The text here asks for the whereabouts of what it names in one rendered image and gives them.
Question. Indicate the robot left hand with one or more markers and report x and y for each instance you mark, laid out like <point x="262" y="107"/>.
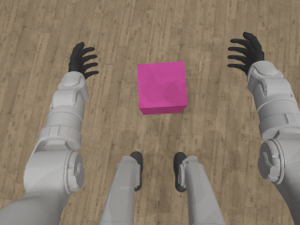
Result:
<point x="77" y="60"/>

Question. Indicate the right robot forearm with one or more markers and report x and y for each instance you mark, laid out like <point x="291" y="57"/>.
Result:
<point x="274" y="101"/>

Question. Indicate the right robot thigh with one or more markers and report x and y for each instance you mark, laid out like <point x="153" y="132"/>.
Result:
<point x="202" y="204"/>

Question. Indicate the robot left upper arm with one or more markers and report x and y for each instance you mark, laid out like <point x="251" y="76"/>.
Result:
<point x="50" y="179"/>

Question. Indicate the carton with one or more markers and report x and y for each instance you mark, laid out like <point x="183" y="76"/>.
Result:
<point x="162" y="87"/>

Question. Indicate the left robot forearm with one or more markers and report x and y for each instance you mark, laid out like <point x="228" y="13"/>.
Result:
<point x="64" y="121"/>

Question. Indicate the robot right upper arm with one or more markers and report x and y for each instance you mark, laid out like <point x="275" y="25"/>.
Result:
<point x="279" y="163"/>

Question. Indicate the robot right shin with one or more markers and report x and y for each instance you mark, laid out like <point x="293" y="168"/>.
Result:
<point x="191" y="158"/>

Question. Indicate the robot right hand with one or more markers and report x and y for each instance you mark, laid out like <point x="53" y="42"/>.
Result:
<point x="253" y="52"/>

